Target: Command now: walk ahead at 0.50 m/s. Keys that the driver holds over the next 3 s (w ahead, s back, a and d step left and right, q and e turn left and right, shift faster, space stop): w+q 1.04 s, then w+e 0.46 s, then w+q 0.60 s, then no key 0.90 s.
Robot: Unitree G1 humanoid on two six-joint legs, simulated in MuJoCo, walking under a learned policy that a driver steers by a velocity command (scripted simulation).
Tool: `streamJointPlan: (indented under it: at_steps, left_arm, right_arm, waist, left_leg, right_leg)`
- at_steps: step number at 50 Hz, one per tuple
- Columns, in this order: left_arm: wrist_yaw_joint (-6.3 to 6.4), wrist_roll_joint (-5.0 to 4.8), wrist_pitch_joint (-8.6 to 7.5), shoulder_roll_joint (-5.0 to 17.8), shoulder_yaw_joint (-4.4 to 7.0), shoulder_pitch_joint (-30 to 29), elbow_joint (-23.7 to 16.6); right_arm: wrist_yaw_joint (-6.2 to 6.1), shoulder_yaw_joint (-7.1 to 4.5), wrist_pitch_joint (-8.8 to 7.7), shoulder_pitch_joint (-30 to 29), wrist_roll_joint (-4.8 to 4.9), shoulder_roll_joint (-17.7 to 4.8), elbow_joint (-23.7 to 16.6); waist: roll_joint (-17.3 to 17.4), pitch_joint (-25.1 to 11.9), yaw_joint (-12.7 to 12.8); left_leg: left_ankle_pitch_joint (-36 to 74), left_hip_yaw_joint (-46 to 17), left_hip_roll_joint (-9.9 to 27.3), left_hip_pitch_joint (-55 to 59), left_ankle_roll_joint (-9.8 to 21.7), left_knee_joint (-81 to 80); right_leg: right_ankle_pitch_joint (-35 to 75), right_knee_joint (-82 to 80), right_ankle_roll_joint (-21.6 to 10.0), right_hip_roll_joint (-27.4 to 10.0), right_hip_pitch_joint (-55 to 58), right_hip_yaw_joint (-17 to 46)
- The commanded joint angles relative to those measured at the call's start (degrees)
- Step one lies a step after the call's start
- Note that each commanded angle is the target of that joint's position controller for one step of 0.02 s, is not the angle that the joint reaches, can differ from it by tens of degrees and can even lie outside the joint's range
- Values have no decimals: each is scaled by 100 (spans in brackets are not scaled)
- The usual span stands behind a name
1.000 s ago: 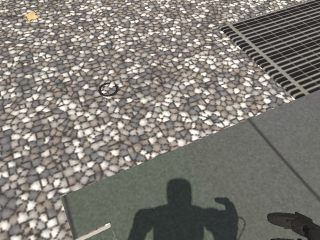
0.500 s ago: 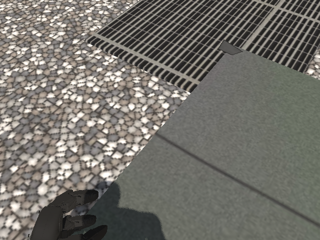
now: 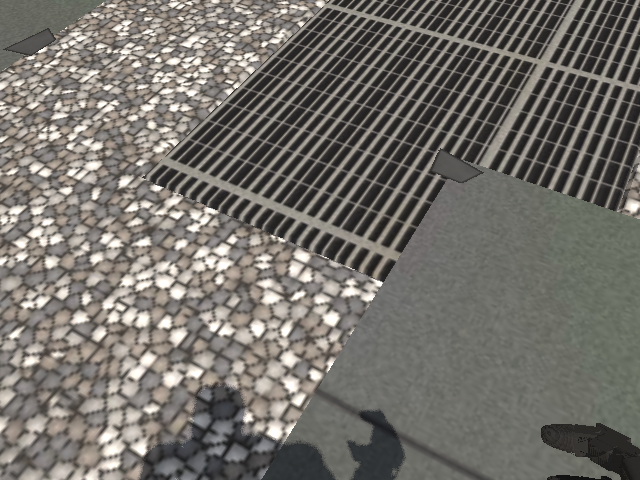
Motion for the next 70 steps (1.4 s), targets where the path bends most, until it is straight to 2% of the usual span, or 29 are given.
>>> streamJointPlan:
  at_steps: [1, 2, 3, 4, 6, 7, 10, 15, 20, 24, 25, 26, 27, 28, 29, 30, 32, 36, 42, 46, 48, 50, 51, 52, 53, 54, 56, 60, 70]
  left_arm:
    - [9, 87, -54, 605, 112, -189, -306]
    - [13, 105, -116, 365, 11, 271, -404]
    - [15, 71, -198, 382, -30, 494, -377]
    - [-10, 4, -267, 802, 57, -38, -464]
    - [-55, 78, -392, 702, 26, -988, -666]
    - [-54, 181, -422, 676, 51, -1054, -705]
    - [-54, 241, -411, 462, 13, -998, -676]
    - [-68, 200, -403, 196, -102, -2063, -848]
    - [-175, 93, -487, 344, -46, -2778, -968]
    - [-138, 68, -568, 659, 146, -2121, -803]
    - [-89, 132, -577, 852, 234, -1439, -696]
    - [-33, 151, -536, 1202, 319, -491, -602]
    - [-90, 161, -449, 1404, 361, -295, -382]
    - [-105, 87, -428, 835, 255, -552, -500]
    - [-88, 75, -405, 544, 174, -780, -517]
    - [-98, 115, -390, 472, 126, -1020, -511]
    - [-96, 186, -388, 362, 83, -1224, -403]
    - [-94, 144, -468, 585, 165, -1185, -151]
    - [-68, 91, -392, 928, 217, -991, 126]
    - [-72, -22, -278, 1165, 274, -678, 325]
    - [-49, -65, -205, 1331, 321, -673, 346]
    - [-1, -104, -130, 1408, 334, -727, 321]
    - [29, -3, -146, 1209, 245, -636, 249]
    - [-56, 263, -261, 388, -36, -136, -113]
    - [-146, 122, -450, 757, -19, -433, -53]
    - [-198, -139, -507, 1059, 77, -884, -134]
    - [-142, -34, -507, 903, 23, -1111, -115]
    - [-125, 8, -200, 680, 14, -659, 144]
    - [-279, -15, -203, 316, -88, -2013, -244]
  right_arm:
    - [-30, -400, -136, 944, -62, -1023, -176]
    - [-26, -526, -134, 1752, -157, -1535, -92]
    - [54, -530, -74, 2066, 12, -1392, 121]
    - [59, -403, -36, 1859, 136, -966, 52]
    - [29, -320, 60, 1445, 6, -751, -64]
    - [10, -293, 67, 1357, -25, -680, -98]
    - [-49, -280, 84, 1385, 2, -670, -79]
    - [-205, -400, 163, 1787, 79, -1023, 101]
    - [-271, -407, 295, 2232, 145, -1001, 238]
    - [-302, -434, 385, 2015, 134, -948, 160]
    - [-276, -361, 372, 1898, 80, -732, 61]
    - [-280, -245, 353, 2048, -57, -371, -67]
    - [-287, -189, 315, 2842, 172, -303, -191]
    - [-314, -302, 338, 2661, 229, -860, -13]
    - [-303, -365, 374, 2075, 166, -1057, -76]
    - [-298, -368, 399, 1841, 103, -965, -108]
    - [-223, -373, 424, 1665, 83, -769, -231]
    - [-158, -294, 478, 1333, 76, -500, -449]
    - [27, -186, 380, 443, 81, -405, -694]
    - [144, -194, 396, -86, 107, -490, -997]
    - [165, -273, 428, 33, 70, -652, -1070]
    - [119, -507, 486, 1185, 51, -1042, -828]
    - [19, -702, 539, 2234, 83, -1425, -567]
    - [-42, -800, 509, 2168, 145, -2132, -595]
    - [-24, -620, 416, 2346, 90, -1586, -770]
    - [8, -497, 344, 2207, -2, -1222, -633]
    - [2, -389, 281, 1490, -13, -937, -622]
    - [-5, -320, 84, 1176, -94, -813, -445]
    - [-151, -365, 34, 1599, -91, -973, 212]
  waist:
    - [-760, -916, -793]
    - [440, -1873, -857]
    - [1564, -1947, -861]
    - [867, -1136, -950]
    - [-46, -93, -867]
    - [-58, -16, -727]
    - [278, -117, -544]
    - [284, 1, -826]
    - [302, 5, -998]
    - [463, -225, -505]
    - [301, -776, -163]
    - [-591, -1632, 79]
    - [-2357, -1909, -327]
    - [-1456, -1212, -224]
    - [-922, -544, -125]
    - [-566, -220, -248]
    - [-760, 72, -448]
    - [-694, 166, -485]
    - [-474, 277, -190]
    - [-509, 415, -98]
    - [-654, 234, -286]
    - [-640, -455, -1004]
    - [-280, -994, -1463]
    - [1417, -1463, -847]
    - [878, -2408, -1209]
    - [488, -1602, -1283]
    - [-74, -677, -864]
    - [70, -336, -441]
    - [-25, 454, -972]
  left_leg:
    - [-46, -260, 360, 2009, 687, -124]
    - [-70, -2226, 1482, 4172, 1562, -48]
    - [-1392, -4241, 2094, 4885, 2117, -954]
    - [-2203, -4169, 1966, 4414, 1880, -1167]
    - [-1374, -2932, 1453, 3078, 1604, -1357]
    - [-804, -2626, 1254, 2736, 1522, -1436]
    - [266, -2077, 910, 2284, 1516, -1570]
    - [476, -1582, 611, 1657, 1298, -1542]
    - [-115, -2069, 718, 1866, 1136, -1174]
    - [280, -2354, 617, 1967, 883, -368]
    - [296, -2075, 360, 1569, 710, 593]
    - [-1442, -1432, -143, 669, 468, 2253]
    - [-3437, -927, -510, -1160, 231, 3637]
    - [-3051, -970, -25, -1698, 124, 4283]
    - [-2493, -812, 126, -1755, 72, 4382]
    - [-2111, -686, 297, -1552, 15, 4305]
    - [-1739, -598, 567, -1258, -9, 4015]
    - [-1234, -439, 712, -1357, -131, 3465]
    - [274, -68, 632, -1025, -28, 1674]
    - [-110, 193, 505, -978, 218, 1021]
    - [-716, 487, 210, -484, 437, 858]
    - [-700, 763, -280, 1241, 775, 434]
    - [-517, 150, -64, 3036, 1041, 363]
    - [-1307, -3041, 1539, 4992, 2056, -18]
    - [-2030, -4569, 2067, 5264, 2338, -877]
    - [-1630, -3619, 1926, 4711, 1993, -977]
    - [-302, -2255, 1535, 3105, 1633, -1015]
    - [735, -1172, 1294, 1876, 1576, -1641]
    - [680, 397, 1224, 2549, 1013, -2090]
  right_leg:
    - [3898, 1394, -493, -1164, -229, 428]
    - [2469, 3320, -54, -475, -1969, -137]
    - [-638, 4584, 243, -36, -3474, -324]
    - [-541, 4982, 201, -398, -4142, -80]
    - [210, 4596, 192, -735, -4192, -309]
    - [491, 4170, 230, -891, -3974, -311]
    - [687, 3381, 462, -904, -3529, -519]
    - [2093, 1442, 685, -624, -2965, -627]
    - [2519, 481, 609, -370, -2405, -460]
    - [2034, -152, 253, -418, -1150, -500]
    - [1962, -46, -18, -889, 30, -206]
    - [1846, 81, -379, -1964, 1564, 916]
    - [519, -452, -1215, -2990, 2558, 3348]
    - [-417, -690, -1081, -2861, 1991, 3264]
    - [-113, -772, -854, -2577, 1292, 2308]
    - [590, -914, -756, -2321, 662, 1671]
    - [1339, -1199, -692, -1990, -77, 825]
    - [2164, -1579, -845, -1963, -360, -39]
    - [2841, -1563, -650, -1839, -145, -1165]
    - [3217, -1317, -490, -2071, 487, -1444]
    - [4779, -714, -361, -2099, 715, -1683]
    - [6117, 1016, -136, -1903, 411, -2037]
    - [5008, 2587, 85, -1694, -831, -2069]
    - [-341, 4719, 452, -628, -3541, -1870]
    - [-1020, 5473, 379, -501, -4025, -521]
    - [-490, 5469, 287, -795, -4386, -492]
    - [284, 4628, 270, -1271, -3963, -624]
    - [920, 4069, 453, -1444, -3182, -613]
    - [3214, 1383, 372, -1048, -3657, -687]
Next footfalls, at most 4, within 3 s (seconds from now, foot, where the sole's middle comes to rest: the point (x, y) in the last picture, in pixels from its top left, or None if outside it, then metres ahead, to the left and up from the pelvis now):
0.02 left None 0.17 0.11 -0.77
0.50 right None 0.44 -0.06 -0.77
1.02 left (236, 416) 0.59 0.30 -0.77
1.58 right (276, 276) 0.97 0.26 -0.77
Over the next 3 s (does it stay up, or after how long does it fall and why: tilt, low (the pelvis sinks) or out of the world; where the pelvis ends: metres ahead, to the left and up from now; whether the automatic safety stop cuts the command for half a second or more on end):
stays up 1.22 0.57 0.00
